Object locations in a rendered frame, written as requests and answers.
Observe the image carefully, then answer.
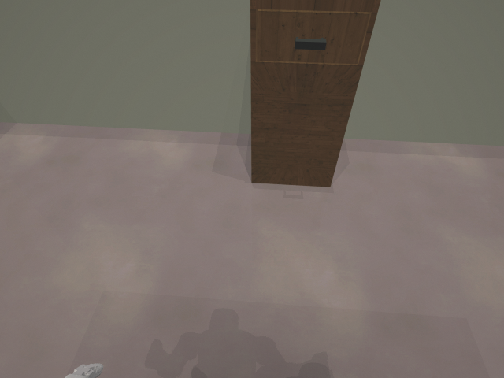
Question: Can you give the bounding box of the cabinet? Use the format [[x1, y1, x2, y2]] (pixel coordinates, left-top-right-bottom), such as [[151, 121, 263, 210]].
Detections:
[[250, 0, 381, 187]]

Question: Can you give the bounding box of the drawer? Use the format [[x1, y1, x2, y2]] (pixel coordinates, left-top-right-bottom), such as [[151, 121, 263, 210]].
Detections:
[[257, 9, 370, 64]]

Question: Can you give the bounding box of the handle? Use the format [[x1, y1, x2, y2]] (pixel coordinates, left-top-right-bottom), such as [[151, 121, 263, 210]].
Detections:
[[295, 37, 327, 50]]

